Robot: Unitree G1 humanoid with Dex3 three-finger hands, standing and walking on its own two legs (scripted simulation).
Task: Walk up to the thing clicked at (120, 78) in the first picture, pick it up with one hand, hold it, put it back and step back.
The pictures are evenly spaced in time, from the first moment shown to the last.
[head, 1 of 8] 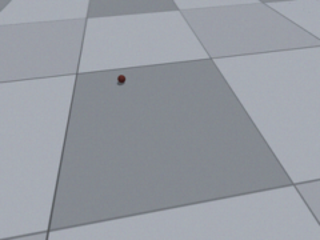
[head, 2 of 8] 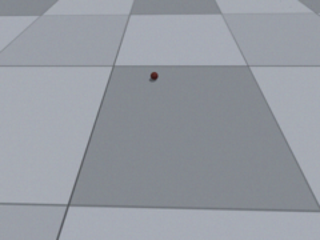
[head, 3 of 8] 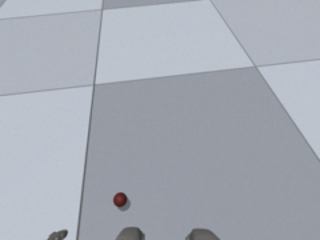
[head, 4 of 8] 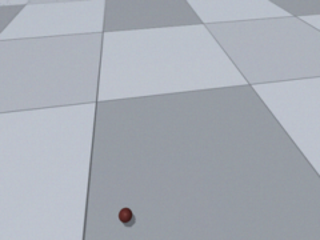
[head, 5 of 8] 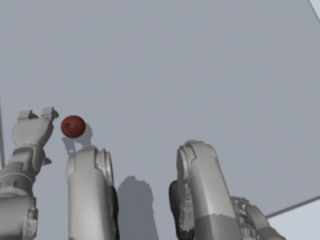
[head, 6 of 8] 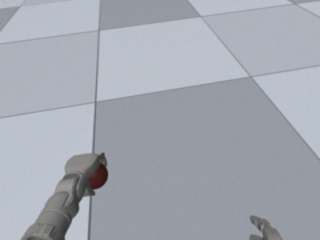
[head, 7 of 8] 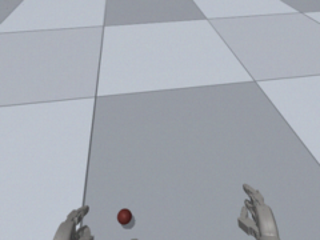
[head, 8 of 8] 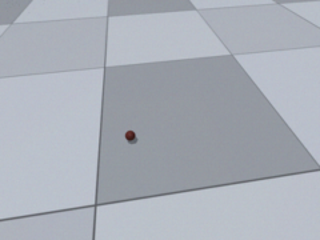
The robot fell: no
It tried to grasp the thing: yes
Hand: left
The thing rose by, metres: 0.69
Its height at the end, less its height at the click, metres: +0.00
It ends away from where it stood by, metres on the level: 0.01
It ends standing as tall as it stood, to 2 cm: yes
